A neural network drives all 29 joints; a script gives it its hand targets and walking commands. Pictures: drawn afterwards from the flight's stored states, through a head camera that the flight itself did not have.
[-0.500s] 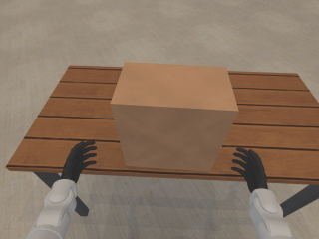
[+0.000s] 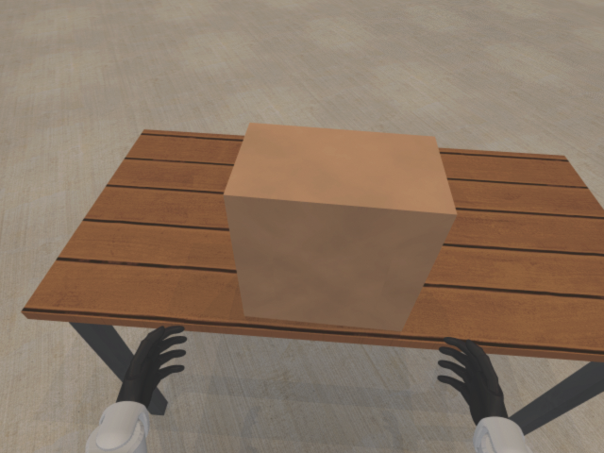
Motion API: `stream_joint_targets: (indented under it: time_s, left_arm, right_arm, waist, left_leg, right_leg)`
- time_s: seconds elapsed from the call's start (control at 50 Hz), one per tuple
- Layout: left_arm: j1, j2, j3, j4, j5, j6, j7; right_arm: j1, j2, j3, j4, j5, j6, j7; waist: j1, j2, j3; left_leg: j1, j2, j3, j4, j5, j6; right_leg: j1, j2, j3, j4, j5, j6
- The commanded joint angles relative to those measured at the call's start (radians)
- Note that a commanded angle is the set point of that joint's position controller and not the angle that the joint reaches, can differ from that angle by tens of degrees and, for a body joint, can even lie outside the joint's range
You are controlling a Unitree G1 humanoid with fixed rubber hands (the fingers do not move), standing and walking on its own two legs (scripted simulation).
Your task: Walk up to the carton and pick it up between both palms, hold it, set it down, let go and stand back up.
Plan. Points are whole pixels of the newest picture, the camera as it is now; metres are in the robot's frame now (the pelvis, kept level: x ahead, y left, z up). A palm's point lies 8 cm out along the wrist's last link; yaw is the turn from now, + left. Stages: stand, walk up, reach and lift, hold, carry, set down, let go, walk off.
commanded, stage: set down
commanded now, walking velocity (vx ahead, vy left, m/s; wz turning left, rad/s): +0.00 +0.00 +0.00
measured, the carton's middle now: (330, 234) +0.44 -0.05 +0.04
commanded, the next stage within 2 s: let go in 0.52 s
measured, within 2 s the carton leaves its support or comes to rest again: neither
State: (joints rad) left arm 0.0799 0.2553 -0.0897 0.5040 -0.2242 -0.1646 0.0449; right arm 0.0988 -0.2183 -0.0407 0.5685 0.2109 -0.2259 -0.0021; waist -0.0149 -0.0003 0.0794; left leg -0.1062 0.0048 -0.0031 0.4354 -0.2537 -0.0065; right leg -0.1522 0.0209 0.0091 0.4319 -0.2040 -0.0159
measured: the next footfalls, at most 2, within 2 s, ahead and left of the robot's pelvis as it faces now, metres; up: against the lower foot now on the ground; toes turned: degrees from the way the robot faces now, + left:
none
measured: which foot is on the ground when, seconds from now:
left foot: down 0.00-1.00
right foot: down 0.00-1.00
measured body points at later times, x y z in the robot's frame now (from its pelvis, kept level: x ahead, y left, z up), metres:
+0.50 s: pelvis +0.00 +0.00 +0.00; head +0.01 +0.00 +0.45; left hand +0.20 +0.22 -0.07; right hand +0.19 -0.22 -0.07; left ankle -0.01 +0.12 -0.74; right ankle +0.02 -0.11 -0.74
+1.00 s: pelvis +0.01 +0.00 +0.00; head +0.03 +0.01 +0.45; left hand +0.18 +0.23 -0.09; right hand +0.16 -0.22 -0.09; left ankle -0.01 +0.12 -0.74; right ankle +0.02 -0.11 -0.74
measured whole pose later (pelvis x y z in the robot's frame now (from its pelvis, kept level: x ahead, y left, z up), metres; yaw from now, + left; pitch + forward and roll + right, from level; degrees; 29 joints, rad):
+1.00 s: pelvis +0.01 +0.00 +0.00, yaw -1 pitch -5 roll +0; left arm 0.19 0.20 -0.01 0.50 -0.02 0.12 0.04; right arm 0.18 -0.17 -0.03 0.73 0.00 -0.21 0.03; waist 0.01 0.00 0.12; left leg -0.07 0.02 0.03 0.41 -0.26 0.00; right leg -0.12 0.03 0.03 0.39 -0.20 -0.01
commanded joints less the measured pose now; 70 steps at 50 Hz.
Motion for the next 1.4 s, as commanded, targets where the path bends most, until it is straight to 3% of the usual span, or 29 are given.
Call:
stream_joint_targets:
  time_s: [0.0,0.04,0.1,0.12,0.14,0.16,0.18,0.2,0.22,0.24,0.26,0.28,0.3,0.32,0.36,0.46,0.48,0.5,0.52,0.58,0.6,0.7,1.0,1.02,1.04,1.08,1.12,1.18,1.38]
  left_arm:
    - [-0.109,0.102,0.076,-0.083,0.040,0.021,-0.015]
    - [-0.096,0.104,0.089,-0.160,0.034,0.034,-0.018]
    - [-0.078,0.081,0.083,-0.076,0.068,0.098,-0.032]
    - [-0.174,0.119,0.098,-0.249,0.029,0.080,-0.021]
    - [-0.037,0.070,0.082,-0.139,0.070,0.105,-0.020]
    - [-0.157,0.108,0.099,-0.241,0.048,0.091,-0.013]
    - [-0.044,0.069,0.080,-0.126,0.087,0.122,-0.016]
    - [-0.102,0.098,0.105,-0.243,0.065,0.104,-0.015]
    - [-0.027,0.066,0.089,-0.140,0.102,0.130,-0.020]
    - [-0.110,0.093,0.114,-0.268,0.071,0.112,-0.013]
    - [-0.085,0.070,0.087,-0.154,0.098,0.132,-0.012]
    - [-0.136,0.094,0.102,-0.276,0.065,0.108,-0.002]
    - [-0.060,0.062,0.080,-0.115,0.105,0.140,-0.009]
    - [-0.098,0.083,0.102,-0.234,0.082,0.133,-0.004]
    - [-0.065,0.066,0.091,-0.158,0.100,0.148,-0.004]
    - [-0.034,0.067,0.103,-0.201,0.129,0.185,0.003]
    - [-0.031,0.050,0.097,-0.143,0.152,0.200,0.002]
    - [-0.049,0.070,0.110,-0.234,0.135,0.191,0.008]
    - [-0.002,0.043,0.091,-0.143,0.150,0.202,0.004]
    - [-0.035,0.062,0.110,-0.226,0.142,0.197,0.008]
    - [0.016,0.033,0.094,-0.103,0.173,0.220,0.004]
    - [-0.002,0.061,0.124,-0.180,0.172,0.226,0.003]
    - [0.038,0.046,0.120,-0.130,0.208,0.250,-0.007]
    - [0.212,0.111,0.172,0.021,0.322,0.180,-0.028]
    - [0.245,0.130,0.175,0.045,0.305,0.158,-0.045]
    - [0.177,0.092,0.162,0.041,0.287,0.127,-0.062]
    - [0.178,0.058,0.152,0.067,0.269,0.124,-0.064]
    - [0.167,0.065,0.153,0.098,0.272,0.127,-0.059]
    - [0.280,0.065,0.155,0.252,0.262,0.114,-0.043]
  right_arm:
    - [-0.118,-0.132,-0.024,-0.092,-0.029,-0.014,-0.004]
    - [-0.096,-0.133,-0.021,-0.167,-0.019,-0.020,-0.010]
    - [-0.078,-0.135,-0.020,-0.074,-0.066,0.016,-0.014]
    - [-0.148,-0.129,-0.041,-0.240,-0.045,0.001,-0.014]
    - [-0.032,-0.127,-0.028,-0.114,-0.071,0.015,-0.009]
    - [-0.128,-0.132,-0.047,-0.228,-0.063,0.004,-0.006]
    - [-0.040,-0.124,-0.029,-0.104,-0.087,0.028,-0.001]
    - [-0.069,-0.105,-0.035,-0.220,-0.069,0.014,0.000]
    - [-0.011,-0.112,-0.022,-0.112,-0.094,0.031,-0.002]
    - [-0.078,-0.113,-0.039,-0.236,-0.080,0.016,0.000]
    - [-0.066,-0.117,-0.038,-0.128,-0.111,0.030,0.004]
    - [-0.093,-0.098,-0.049,-0.244,-0.092,0.015,0.006]
    - [-0.047,-0.097,-0.035,-0.101,-0.130,0.035,0.008]
    - [-0.070,-0.087,-0.045,-0.212,-0.113,0.029,0.008]
    - [-0.043,-0.085,-0.040,-0.133,-0.132,0.036,0.010]
    - [-0.027,-0.087,-0.037,-0.135,-0.142,0.032,0.020]
    - [-0.024,-0.095,-0.037,-0.066,-0.155,0.036,0.022]
    - [-0.040,-0.091,-0.043,-0.146,-0.142,0.023,0.022]
    - [-0.009,-0.094,-0.037,-0.066,-0.158,0.026,0.026]
    - [-0.035,-0.098,-0.044,-0.127,-0.151,0.008,0.030]
    - [0.003,-0.102,-0.031,-0.004,-0.173,0.021,0.033]
    - [-0.013,-0.082,-0.036,-0.068,-0.182,0.001,0.031]
    - [0.013,-0.080,-0.033,0.046,-0.219,-0.035,0.028]
    - [0.134,-0.158,-0.051,0.136,-0.264,0.117,0.015]
    - [0.154,-0.164,-0.052,0.127,-0.271,0.181,0.015]
    - [0.158,-0.154,-0.048,0.114,-0.260,0.213,0.016]
    - [0.138,-0.141,-0.043,0.126,-0.251,0.220,0.020]
    - [0.141,-0.134,-0.042,0.151,-0.254,0.221,0.023]
    - [0.223,-0.137,-0.034,0.273,-0.245,0.208,0.004]
  waist:
    - [0.008,-0.004,-0.146]
    - [0.019,-0.021,-0.176]
    - [0.002,-0.013,-0.113]
    - [0.023,-0.011,-0.198]
    - [0.010,0.004,-0.119]
    - [0.017,-0.005,-0.190]
    - [0.004,0.006,-0.098]
    - [0.022,-0.009,-0.160]
    - [0.002,-0.001,-0.093]
    - [0.027,-0.010,-0.168]
    - [0.005,0.003,-0.095]
    - [0.022,-0.007,-0.163]
    - [-0.002,-0.003,-0.073]
    - [0.022,-0.007,-0.140]
    - [0.012,-0.005,-0.095]
    - [0.025,0.003,-0.152]
    - [0.015,0.007,-0.115]
    - [0.027,0.010,-0.171]
    - [0.011,0.001,-0.125]
    - [0.027,0.005,-0.177]
    - [0.011,0.010,-0.105]
    - [0.027,-0.004,-0.135]
    - [0.018,0.012,-0.120]
    - [0.038,0.110,-0.157]
    - [0.022,0.058,-0.177]
    - [-0.002,-0.014,-0.238]
    - [0.006,-0.039,-0.206]
    - [0.004,-0.029,-0.102]
    - [0.011,-0.010,-0.052]
  left_leg:
    - [-0.055,-0.011,0.008,-0.110,0.112,-0.022]
    - [-0.043,-0.015,0.019,-0.108,0.167,-0.027]
    - [-0.035,-0.016,0.021,-0.120,0.147,-0.033]
    - [-0.054,-0.018,0.028,-0.120,0.155,-0.027]
    - [-0.035,-0.012,0.026,-0.126,0.176,-0.037]
    - [-0.047,-0.015,0.031,-0.124,0.174,-0.034]
    - [-0.034,-0.010,0.030,-0.128,0.167,-0.038]
    - [-0.038,-0.016,0.038,-0.127,0.179,-0.032]
    - [-0.028,-0.014,0.032,-0.129,0.171,-0.036]
    - [-0.044,-0.017,0.038,-0.128,0.181,-0.032]
    - [-0.058,-0.014,0.038,-0.128,0.135,-0.036]
    - [-0.058,-0.013,0.039,-0.133,0.127,-0.028]
    - [-0.061,-0.008,0.039,-0.136,0.096,-0.027]
    - [-0.066,-0.008,0.043,-0.144,0.102,-0.021]
    - [-0.083,-0.007,0.046,-0.142,0.086,-0.021]
    - [-0.036,-0.001,0.048,-0.128,0.166,-0.026]
    - [-0.041,-0.002,0.052,-0.121,0.167,-0.030]
    - [-0.036,-0.001,0.053,-0.120,0.186,-0.030]
    - [-0.037,0.001,0.053,-0.114,0.190,-0.032]
    - [-0.031,0.000,0.055,-0.110,0.212,-0.034]
    - [-0.029,0.001,0.058,-0.110,0.204,-0.036]
    - [-0.032,-0.002,0.071,-0.113,0.186,-0.025]
    - [0.013,-0.001,0.079,-0.088,0.231,-0.030]
    - [0.004,0.117,-0.025,0.001,0.407,0.011]
    - [0.008,0.123,-0.024,0.014,0.269,0.023]
    - [0.009,0.114,-0.026,0.051,0.310,0.022]
    - [-0.018,0.098,-0.014,0.030,0.151,0.022]
    - [-0.086,0.092,-0.028,-0.001,0.050,0.021]
    - [-0.100,0.107,-0.059,-0.072,0.003,0.042]
  right_leg:
    - [0.144,-0.021,0.033,-0.091,0.158,-0.020]
    - [0.182,-0.017,0.032,-0.090,0.207,-0.014]
    - [0.160,-0.018,0.030,-0.108,0.179,-0.015]
    - [0.178,-0.019,0.030,-0.095,0.184,-0.007]
    - [0.165,-0.011,0.021,-0.102,0.194,-0.013]
    - [0.166,-0.011,0.016,-0.096,0.180,-0.007]
    - [0.154,-0.012,0.018,-0.110,0.175,-0.011]
    - [0.175,-0.015,0.020,-0.106,0.191,-0.004]
    - [0.167,-0.021,0.025,-0.117,0.193,-0.007]
    - [0.177,-0.020,0.025,-0.105,0.198,-0.001]
    - [0.140,-0.019,0.020,-0.110,0.151,-0.008]
    - [0.162,-0.019,0.019,-0.101,0.144,-0.004]
    - [0.132,-0.021,0.019,-0.111,0.118,-0.009]
    - [0.162,-0.020,0.019,-0.108,0.130,-0.003]
    - [0.155,-0.022,0.021,-0.107,0.117,-0.004]
    - [0.158,-0.009,0.006,-0.099,0.170,-0.001]
    - [0.141,-0.005,0.003,-0.100,0.168,-0.004]
    - [0.166,-0.004,0.003,-0.091,0.188,-0.001]
    - [0.138,-0.001,0.000,-0.095,0.186,-0.003]
    - [0.151,0.003,-0.003,-0.088,0.200,0.001]
    - [0.124,0.005,-0.007,-0.096,0.188,-0.002]
    - [0.145,0.001,-0.004,-0.098,0.187,0.006]
    - [0.101,0.012,-0.026,-0.088,0.215,0.001]
    - [-0.007,-0.094,0.077,-0.015,0.334,0.017]
    - [-0.020,-0.093,0.087,-0.021,0.250,0.026]
    - [0.008,-0.100,0.091,0.038,0.420,0.013]
    - [-0.046,-0.091,0.105,0.022,0.361,0.009]
    - [-0.112,-0.088,0.133,-0.011,0.266,0.004]
    - [-0.138,-0.080,0.160,-0.055,0.138,-0.003]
